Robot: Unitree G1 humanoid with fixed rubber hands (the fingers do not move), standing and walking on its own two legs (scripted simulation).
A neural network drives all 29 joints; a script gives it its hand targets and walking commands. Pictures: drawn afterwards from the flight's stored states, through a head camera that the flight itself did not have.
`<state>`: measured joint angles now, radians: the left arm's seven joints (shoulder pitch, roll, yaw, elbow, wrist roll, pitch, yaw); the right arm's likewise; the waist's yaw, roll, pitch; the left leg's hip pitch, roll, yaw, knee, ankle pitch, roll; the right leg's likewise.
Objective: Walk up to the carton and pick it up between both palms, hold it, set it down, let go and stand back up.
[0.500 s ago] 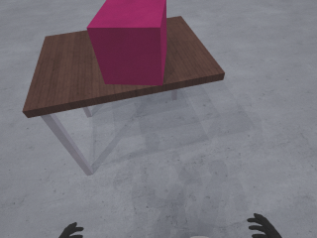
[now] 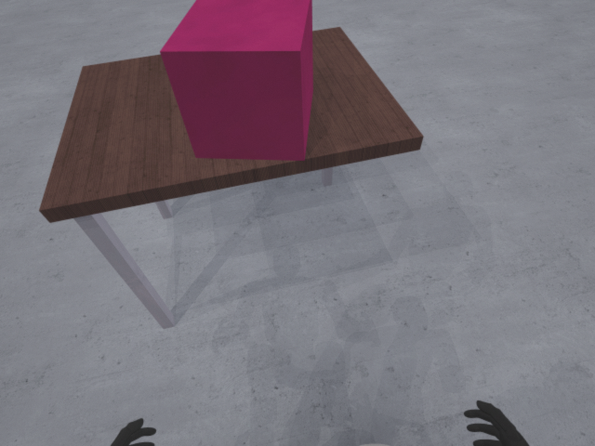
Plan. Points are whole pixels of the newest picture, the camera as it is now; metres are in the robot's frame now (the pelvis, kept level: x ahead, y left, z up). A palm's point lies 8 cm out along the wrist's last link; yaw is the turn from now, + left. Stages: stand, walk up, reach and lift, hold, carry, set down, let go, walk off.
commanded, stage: stand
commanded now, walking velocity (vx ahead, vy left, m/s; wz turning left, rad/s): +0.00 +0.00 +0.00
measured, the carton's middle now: (252, 75) +0.85 +0.09 +0.06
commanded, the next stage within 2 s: walk up in 1.30 s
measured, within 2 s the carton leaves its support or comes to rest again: neither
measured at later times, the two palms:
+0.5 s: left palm out of the picture +0.11 +0.27 -0.09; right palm out of the picture +0.11 -0.27 -0.11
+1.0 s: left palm out of the picture +0.11 +0.27 -0.09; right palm out of the picture +0.11 -0.27 -0.11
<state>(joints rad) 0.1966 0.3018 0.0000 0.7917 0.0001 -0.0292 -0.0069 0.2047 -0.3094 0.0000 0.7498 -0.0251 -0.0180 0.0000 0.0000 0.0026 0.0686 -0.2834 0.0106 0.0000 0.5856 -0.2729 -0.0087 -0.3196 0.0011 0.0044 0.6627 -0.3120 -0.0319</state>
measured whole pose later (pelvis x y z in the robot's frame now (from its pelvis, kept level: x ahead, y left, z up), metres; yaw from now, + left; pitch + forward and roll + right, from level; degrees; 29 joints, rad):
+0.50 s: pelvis +0.00 +0.00 +0.00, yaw +0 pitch -2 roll +2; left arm 0.19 0.30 0.00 0.81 0.00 -0.03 -0.01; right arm 0.20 -0.31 0.00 0.77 -0.03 -0.02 0.00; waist 0.00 0.00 0.06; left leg -0.28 0.01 0.00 0.56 -0.26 -0.01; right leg -0.32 0.00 0.00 0.65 -0.30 -0.03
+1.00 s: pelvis +0.00 +0.00 +0.01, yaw +0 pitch -1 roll +2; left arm 0.19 0.30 0.00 0.84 0.00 -0.03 -0.01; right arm 0.20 -0.31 0.00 0.80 -0.02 -0.02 0.00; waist 0.00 0.00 0.05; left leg -0.26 0.01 0.00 0.52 -0.24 -0.01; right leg -0.30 0.00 0.00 0.61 -0.29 -0.03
